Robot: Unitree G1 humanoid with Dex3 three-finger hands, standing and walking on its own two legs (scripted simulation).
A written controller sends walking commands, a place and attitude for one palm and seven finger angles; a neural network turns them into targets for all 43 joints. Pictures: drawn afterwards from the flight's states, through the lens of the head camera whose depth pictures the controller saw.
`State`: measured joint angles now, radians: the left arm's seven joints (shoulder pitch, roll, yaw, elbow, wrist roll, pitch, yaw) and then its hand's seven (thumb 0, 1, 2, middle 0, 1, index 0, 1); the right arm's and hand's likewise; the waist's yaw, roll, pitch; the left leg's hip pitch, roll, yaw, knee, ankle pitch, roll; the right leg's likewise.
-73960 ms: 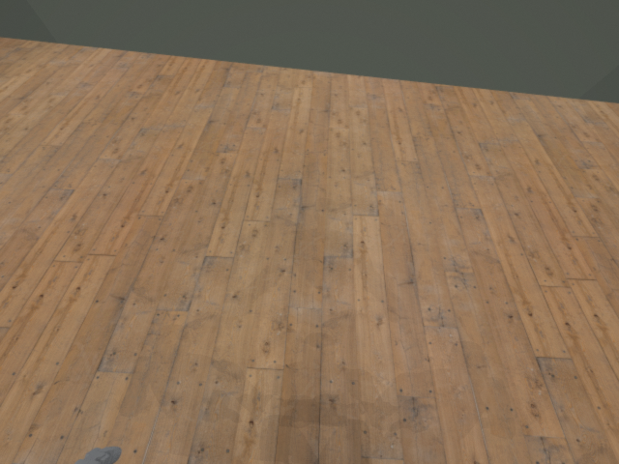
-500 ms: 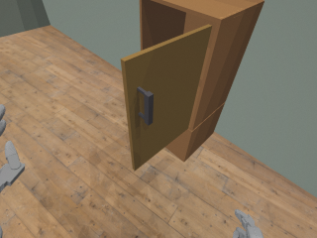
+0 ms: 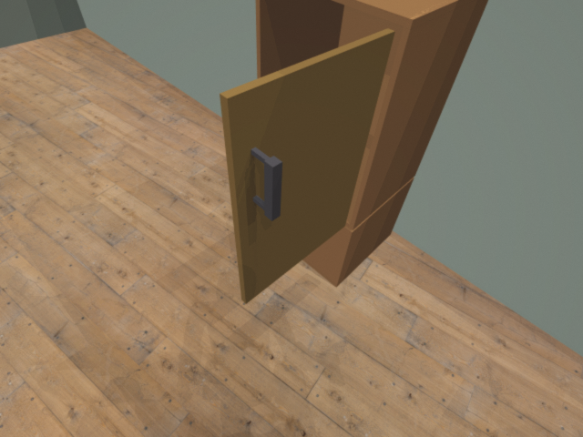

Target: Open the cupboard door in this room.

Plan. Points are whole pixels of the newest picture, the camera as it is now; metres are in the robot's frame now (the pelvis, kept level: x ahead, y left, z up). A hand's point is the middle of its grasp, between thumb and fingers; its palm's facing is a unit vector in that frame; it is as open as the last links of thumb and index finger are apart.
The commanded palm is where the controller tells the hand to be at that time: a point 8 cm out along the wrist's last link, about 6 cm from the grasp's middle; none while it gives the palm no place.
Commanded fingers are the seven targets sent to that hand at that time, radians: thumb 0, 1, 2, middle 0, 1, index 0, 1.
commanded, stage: let the arm hang, fingers relaxed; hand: left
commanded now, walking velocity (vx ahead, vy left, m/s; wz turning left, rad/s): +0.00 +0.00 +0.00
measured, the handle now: (265, 184) +0.51 +0.07 +0.05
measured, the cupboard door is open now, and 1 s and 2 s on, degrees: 88 88 88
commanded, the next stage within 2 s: look to check the result in 0.82 s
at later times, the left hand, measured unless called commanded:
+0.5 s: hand out of the picture -0.07 +0.15 -0.16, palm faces +0.09 -0.98 -0.20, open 7.4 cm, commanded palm none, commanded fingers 0.00 0.90 0.90 -0.20 -0.30 -0.20 -0.30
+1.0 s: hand out of the picture -0.01 +0.13 -0.17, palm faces +0.08 -0.98 -0.17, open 7.4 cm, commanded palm none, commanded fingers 0.00 0.90 0.90 -0.20 -0.30 -0.20 -0.30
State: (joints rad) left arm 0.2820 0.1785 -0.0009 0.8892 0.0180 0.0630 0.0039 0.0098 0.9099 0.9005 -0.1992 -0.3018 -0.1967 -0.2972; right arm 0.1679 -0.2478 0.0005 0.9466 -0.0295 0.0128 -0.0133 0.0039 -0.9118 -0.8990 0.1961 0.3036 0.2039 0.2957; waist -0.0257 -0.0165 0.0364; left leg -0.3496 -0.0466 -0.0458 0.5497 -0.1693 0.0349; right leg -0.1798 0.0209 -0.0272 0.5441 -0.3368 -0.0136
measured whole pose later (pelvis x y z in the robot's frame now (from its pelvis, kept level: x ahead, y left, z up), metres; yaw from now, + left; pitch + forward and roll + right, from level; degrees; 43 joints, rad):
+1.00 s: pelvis +0.02 -0.02 +0.01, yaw +0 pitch -2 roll +0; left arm 0.33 0.10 0.02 1.15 0.00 0.00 0.04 0.00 0.91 0.90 -0.20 -0.30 -0.20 -0.30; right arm 0.31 -0.11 0.00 1.14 -0.02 0.02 -0.05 0.00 -0.91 -0.90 0.19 0.30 0.20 0.30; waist -0.01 0.01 0.06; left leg -0.27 -0.04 -0.06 0.46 -0.16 0.01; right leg -0.09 0.03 -0.04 0.45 -0.32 -0.04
